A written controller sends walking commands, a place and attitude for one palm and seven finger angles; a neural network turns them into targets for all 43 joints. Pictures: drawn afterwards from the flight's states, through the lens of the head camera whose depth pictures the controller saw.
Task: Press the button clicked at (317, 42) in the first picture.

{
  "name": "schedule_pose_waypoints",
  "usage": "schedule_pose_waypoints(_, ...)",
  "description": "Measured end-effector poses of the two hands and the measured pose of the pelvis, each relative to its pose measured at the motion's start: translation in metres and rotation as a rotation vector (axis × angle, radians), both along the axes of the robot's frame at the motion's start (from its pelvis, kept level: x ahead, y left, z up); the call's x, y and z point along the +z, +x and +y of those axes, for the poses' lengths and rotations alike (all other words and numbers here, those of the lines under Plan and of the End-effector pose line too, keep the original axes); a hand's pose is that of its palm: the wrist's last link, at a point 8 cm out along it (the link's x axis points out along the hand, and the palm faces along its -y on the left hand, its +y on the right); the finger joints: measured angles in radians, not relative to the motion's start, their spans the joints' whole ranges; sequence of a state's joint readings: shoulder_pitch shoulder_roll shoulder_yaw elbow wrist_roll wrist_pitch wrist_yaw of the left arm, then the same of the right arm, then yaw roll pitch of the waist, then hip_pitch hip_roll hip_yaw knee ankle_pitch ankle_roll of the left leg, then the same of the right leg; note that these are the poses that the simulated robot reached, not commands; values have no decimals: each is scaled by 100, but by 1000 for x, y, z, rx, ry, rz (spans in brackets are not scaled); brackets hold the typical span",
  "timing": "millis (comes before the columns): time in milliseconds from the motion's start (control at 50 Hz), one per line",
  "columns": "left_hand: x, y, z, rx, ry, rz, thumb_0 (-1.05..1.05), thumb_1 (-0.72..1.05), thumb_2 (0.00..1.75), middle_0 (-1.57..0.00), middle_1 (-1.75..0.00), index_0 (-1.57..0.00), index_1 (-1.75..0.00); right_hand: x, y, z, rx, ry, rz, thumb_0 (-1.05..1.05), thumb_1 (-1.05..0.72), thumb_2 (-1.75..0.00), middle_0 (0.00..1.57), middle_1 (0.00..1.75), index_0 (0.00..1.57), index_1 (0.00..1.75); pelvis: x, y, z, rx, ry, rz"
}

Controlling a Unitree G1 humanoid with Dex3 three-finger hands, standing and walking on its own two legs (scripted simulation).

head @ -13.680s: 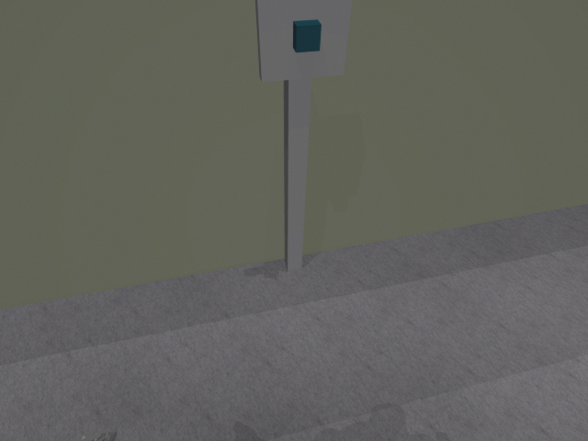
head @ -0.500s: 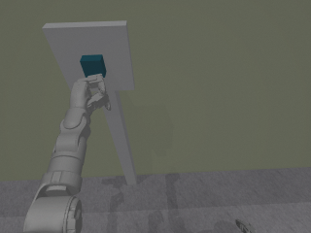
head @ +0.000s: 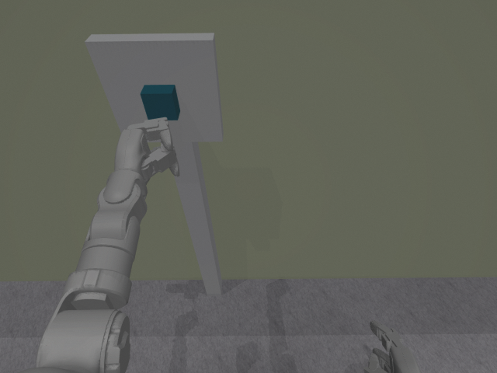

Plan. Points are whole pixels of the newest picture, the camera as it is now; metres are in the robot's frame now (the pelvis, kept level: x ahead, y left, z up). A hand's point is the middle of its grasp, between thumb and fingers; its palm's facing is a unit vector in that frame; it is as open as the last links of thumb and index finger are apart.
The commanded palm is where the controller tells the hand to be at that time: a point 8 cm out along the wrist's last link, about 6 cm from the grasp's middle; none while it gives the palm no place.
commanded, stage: press the button with the knuckle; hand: left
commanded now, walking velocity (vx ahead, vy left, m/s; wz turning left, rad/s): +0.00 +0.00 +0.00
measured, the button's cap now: (161, 101) +0.52 +0.19 +0.19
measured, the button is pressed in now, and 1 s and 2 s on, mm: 0 11 0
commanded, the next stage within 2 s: hold the button down briefly in 1.12 s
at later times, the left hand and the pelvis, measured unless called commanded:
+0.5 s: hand (175, 141) +0.45 +0.15 +0.15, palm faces +0.05 -1.00 +0.00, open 3.1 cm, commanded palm +0.42 +0.21 +0.15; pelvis +0.01 +0.01 +0.00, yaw -1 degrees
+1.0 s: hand (175, 133) +0.47 +0.16 +0.15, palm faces +0.04 -1.00 -0.02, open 2.9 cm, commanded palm +0.47 +0.21 +0.15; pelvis +0.00 +0.01 -0.01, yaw +0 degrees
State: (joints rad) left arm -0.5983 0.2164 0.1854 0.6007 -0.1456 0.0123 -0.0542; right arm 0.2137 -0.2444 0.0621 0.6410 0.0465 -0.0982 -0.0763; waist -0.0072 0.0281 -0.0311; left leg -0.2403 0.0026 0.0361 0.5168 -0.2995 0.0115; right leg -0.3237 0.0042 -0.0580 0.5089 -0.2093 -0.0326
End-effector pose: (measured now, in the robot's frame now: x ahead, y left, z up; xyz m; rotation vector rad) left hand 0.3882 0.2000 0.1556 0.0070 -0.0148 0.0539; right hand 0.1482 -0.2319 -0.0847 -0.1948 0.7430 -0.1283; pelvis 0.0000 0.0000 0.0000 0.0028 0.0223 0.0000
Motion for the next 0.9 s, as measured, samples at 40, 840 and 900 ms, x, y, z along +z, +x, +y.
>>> schedule_pose_waypoints(40,-1,2,1,-1,3,0,1,90,90,-130,-150,-130,-150,-2,-3,0,-1,1,10,1,-91,-90,20,29,20,30,0,0,0,0,0,2)
schedule_pose_waypoints(840,-4,56,9,-7,7,17,-2,87,93,-130,-150,-130,-150,-25,-73,-9,-68,-25,227,1,-91,-90,20,29,20,30,-4,2,10,1,-7,78)
schedule_pose_waypoints(900,-4,58,10,-11,9,17,-2,86,94,-130,-150,-132,-150,-27,-79,-8,-67,-25,238,1,-91,-90,20,29,20,30,-5,0,10,4,-7,85)
